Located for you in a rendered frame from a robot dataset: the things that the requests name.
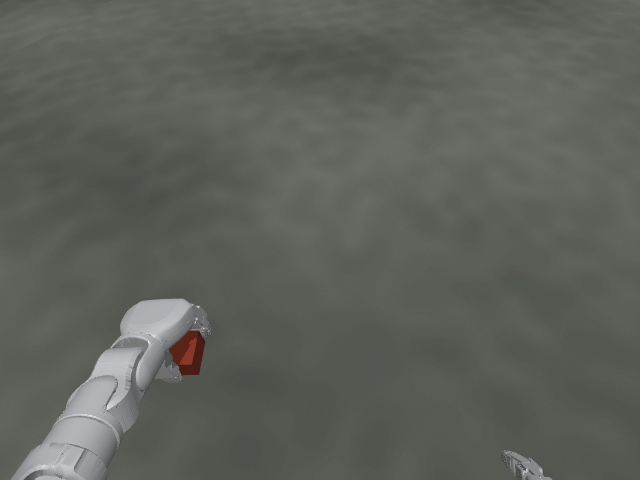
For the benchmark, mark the left robot arm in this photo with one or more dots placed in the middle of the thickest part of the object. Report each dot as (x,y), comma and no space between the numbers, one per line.
(85,437)

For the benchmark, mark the small box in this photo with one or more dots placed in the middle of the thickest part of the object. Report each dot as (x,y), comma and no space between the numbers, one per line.
(187,353)

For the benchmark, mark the left robot hand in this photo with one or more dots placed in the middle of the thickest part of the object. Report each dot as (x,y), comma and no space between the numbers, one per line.
(167,320)

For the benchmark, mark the right robot hand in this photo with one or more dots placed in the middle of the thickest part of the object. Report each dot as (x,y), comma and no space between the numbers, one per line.
(521,467)

